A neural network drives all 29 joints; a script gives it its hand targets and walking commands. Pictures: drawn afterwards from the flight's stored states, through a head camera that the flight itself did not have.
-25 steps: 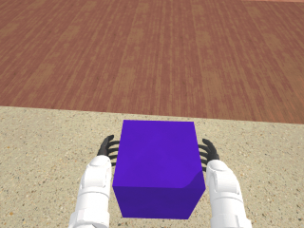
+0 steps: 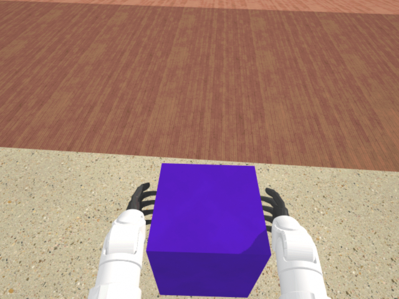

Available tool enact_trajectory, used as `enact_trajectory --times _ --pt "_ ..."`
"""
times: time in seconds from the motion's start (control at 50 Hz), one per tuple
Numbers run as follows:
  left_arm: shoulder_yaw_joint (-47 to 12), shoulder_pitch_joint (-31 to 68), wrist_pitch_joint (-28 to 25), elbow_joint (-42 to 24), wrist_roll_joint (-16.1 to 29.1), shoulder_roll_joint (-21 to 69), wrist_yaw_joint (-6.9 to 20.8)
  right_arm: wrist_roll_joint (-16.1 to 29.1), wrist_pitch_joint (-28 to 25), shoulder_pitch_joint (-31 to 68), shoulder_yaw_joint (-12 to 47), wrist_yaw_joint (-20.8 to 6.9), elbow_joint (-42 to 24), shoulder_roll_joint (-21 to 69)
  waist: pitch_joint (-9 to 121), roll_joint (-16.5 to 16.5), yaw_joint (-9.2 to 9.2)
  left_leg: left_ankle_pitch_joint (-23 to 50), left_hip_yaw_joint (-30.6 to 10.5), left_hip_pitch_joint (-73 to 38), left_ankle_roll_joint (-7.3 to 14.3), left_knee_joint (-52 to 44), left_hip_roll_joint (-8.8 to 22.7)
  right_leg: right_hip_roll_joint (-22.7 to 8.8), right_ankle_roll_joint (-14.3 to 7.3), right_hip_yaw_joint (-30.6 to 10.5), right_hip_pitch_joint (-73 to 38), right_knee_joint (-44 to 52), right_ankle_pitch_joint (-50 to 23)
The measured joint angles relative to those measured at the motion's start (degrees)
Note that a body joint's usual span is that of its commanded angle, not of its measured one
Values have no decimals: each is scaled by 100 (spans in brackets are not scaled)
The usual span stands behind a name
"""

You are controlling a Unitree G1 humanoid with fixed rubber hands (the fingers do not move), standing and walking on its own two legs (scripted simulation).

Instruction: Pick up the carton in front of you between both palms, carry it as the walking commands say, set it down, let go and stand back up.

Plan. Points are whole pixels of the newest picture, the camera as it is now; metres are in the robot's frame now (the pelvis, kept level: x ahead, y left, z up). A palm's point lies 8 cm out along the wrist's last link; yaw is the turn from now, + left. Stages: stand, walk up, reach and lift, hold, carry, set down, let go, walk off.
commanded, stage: reach and lift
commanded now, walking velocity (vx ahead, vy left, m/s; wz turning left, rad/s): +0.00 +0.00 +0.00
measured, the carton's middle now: (205, 232) +0.30 +0.00 -0.04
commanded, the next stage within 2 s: hold in 0.04 s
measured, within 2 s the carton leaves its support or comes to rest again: neither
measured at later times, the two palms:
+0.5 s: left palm (132, 216) +0.28 +0.15 +0.05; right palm (282, 222) +0.28 -0.15 +0.05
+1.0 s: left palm (132, 205) +0.30 +0.15 +0.06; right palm (278, 210) +0.30 -0.15 +0.06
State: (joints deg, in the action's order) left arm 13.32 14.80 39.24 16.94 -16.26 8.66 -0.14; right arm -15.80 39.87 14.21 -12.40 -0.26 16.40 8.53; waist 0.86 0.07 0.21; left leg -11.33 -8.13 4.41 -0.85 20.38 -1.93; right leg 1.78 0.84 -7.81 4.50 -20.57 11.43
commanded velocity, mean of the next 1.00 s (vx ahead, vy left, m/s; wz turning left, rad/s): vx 0.10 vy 0.00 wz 0.00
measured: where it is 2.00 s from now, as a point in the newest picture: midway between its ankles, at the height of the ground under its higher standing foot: (197, 265)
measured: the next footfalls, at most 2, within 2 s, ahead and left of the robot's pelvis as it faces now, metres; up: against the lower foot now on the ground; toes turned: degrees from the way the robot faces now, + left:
left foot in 1.36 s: +0.20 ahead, +0.10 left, +0.00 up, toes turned +8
right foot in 1.72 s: +0.53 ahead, -0.09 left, +0.00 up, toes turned -10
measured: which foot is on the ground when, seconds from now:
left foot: down 0.00-1.00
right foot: down 0.00-1.00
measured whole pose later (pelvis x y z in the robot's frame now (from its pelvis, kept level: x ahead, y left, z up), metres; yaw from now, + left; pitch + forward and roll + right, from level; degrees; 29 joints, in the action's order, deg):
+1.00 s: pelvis +0.01 +0.00 -0.01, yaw +1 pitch +0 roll +0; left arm 10.8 14.0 46.5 7.0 -13.2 8.4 -1.4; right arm -12.7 47.1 13.4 -10.5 0.8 6.5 8.2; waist 6.9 0.0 0.2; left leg -19.8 -3.3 13.8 -0.9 30.8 0.4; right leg -0.1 0.9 -2.9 12.8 -28.9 17.7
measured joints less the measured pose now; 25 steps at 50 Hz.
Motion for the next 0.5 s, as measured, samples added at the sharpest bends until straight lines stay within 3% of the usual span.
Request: enact_trajectory --times 0.18,0.5 --pt "-130 -85 254 -397 130 -20 -37 108 255 -83 128 33 -400 -19 3 -4 1 54 2 -158 0 -101 7 -8 2 3 -162 109 -57" --pt "159 243 382 -180 -56 59 51 -72 383 260 -142 -58 -161 61 -144 -8 -3 65 21 -152 -10 26 6 3 0 21 -152 -27 -66"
